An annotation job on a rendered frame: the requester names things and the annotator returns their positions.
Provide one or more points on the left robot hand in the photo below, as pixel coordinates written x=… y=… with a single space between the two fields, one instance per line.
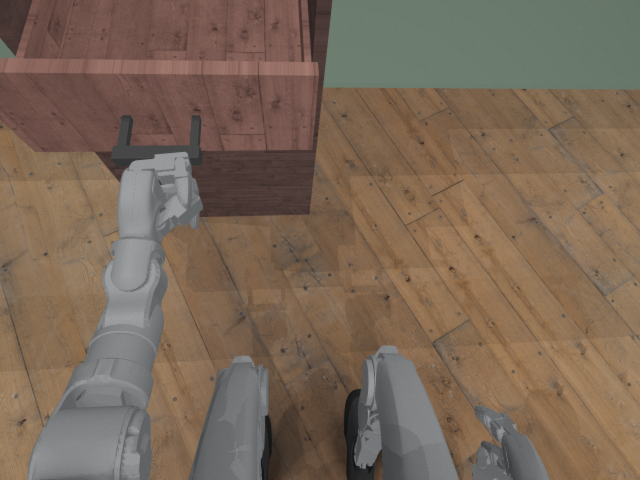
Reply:
x=141 y=197

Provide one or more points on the robot left upper arm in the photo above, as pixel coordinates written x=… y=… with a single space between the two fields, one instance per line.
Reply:
x=96 y=443

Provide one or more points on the right robot shin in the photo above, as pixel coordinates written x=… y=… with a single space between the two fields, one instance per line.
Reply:
x=368 y=443

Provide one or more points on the drawer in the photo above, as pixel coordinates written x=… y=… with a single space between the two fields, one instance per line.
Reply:
x=244 y=66

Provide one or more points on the right robot hand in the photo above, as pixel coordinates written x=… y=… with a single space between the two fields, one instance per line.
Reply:
x=516 y=460

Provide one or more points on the left robot thigh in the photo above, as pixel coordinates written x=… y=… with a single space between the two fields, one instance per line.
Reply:
x=227 y=448

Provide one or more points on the robot left forearm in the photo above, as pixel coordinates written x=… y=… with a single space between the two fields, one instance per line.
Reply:
x=117 y=368

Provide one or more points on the handle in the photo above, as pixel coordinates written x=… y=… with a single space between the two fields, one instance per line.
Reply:
x=123 y=154

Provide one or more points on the cabinet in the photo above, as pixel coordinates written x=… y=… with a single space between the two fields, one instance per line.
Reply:
x=233 y=183

